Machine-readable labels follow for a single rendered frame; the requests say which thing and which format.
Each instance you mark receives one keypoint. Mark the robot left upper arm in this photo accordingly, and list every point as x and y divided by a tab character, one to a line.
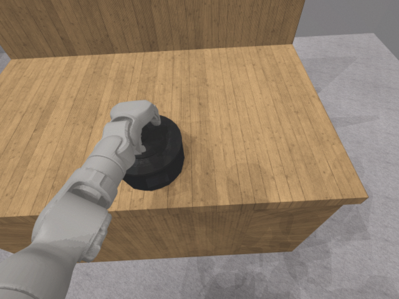
73	231

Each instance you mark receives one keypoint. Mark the left robot forearm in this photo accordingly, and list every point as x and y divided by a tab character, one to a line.
99	177

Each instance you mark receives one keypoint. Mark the lid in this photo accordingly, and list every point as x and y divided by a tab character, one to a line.
162	147

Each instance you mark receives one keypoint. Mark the robot left hand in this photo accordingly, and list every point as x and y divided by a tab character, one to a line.
143	110

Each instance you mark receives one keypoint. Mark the table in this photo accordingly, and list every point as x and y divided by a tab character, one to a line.
264	166

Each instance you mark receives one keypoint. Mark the knob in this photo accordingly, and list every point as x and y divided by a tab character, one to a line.
145	133

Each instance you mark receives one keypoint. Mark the pot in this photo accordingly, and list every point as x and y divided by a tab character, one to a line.
159	179

